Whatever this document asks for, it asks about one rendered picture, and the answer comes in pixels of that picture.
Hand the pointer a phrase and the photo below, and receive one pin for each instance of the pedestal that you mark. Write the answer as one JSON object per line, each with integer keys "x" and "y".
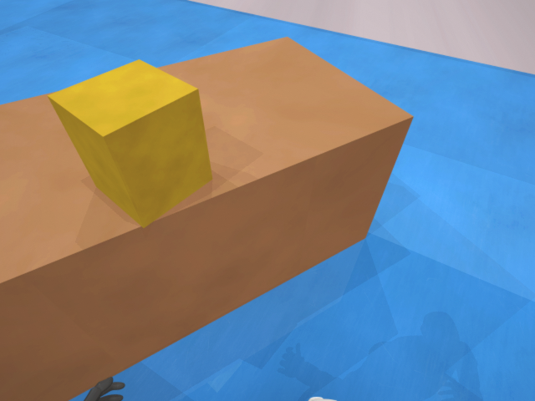
{"x": 300, "y": 156}

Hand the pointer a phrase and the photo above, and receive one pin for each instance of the left robot hand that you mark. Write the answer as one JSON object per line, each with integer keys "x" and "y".
{"x": 104, "y": 387}

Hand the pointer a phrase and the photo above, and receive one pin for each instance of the carton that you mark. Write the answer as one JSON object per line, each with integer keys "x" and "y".
{"x": 140, "y": 134}

